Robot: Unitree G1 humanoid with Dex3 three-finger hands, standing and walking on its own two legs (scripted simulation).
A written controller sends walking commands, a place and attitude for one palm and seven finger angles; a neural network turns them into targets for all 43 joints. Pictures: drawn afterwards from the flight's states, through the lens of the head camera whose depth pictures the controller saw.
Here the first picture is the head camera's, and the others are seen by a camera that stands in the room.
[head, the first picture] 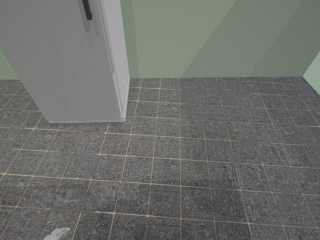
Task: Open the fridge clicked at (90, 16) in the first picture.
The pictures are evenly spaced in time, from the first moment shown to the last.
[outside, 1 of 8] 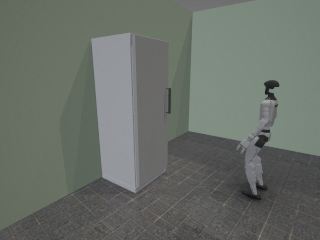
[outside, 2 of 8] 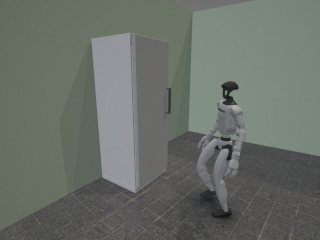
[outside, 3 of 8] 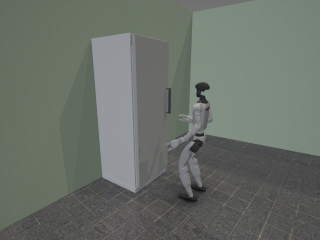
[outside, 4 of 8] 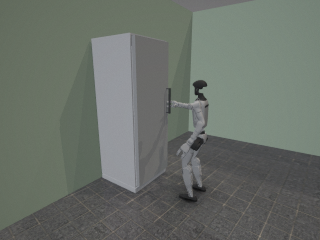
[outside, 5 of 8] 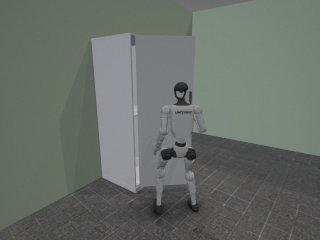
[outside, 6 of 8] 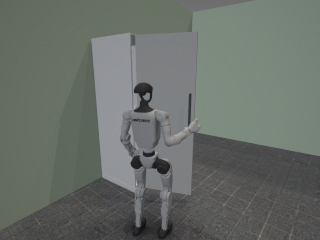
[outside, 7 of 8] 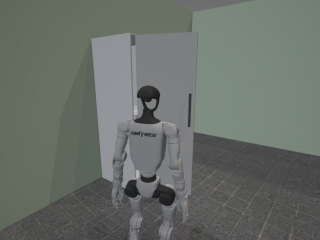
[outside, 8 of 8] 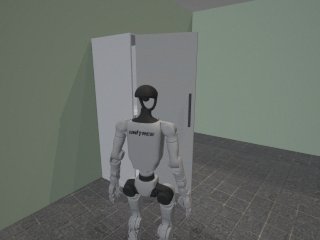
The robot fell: no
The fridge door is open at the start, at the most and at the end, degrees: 0 76 70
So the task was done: yes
